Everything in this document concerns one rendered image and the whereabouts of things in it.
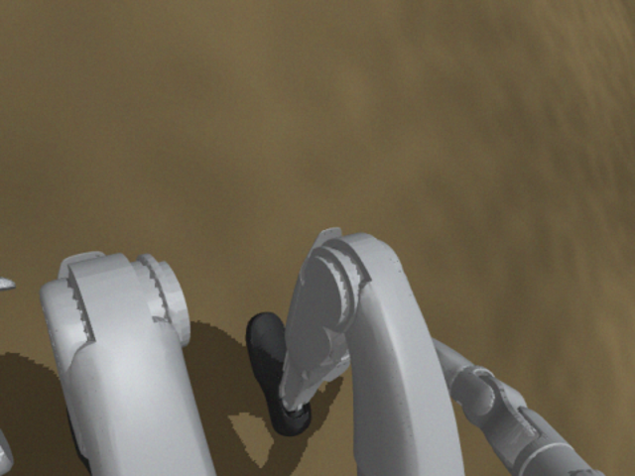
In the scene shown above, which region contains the right robot arm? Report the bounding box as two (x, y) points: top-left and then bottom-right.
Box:
(450, 365), (605, 476)

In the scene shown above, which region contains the right robot foot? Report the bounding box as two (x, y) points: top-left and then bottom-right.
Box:
(246, 312), (312, 436)

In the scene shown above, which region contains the left robot foot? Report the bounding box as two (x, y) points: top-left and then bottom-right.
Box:
(66, 407), (92, 476)

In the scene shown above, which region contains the right robot hand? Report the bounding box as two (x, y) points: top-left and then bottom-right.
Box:
(432, 338), (475, 395)

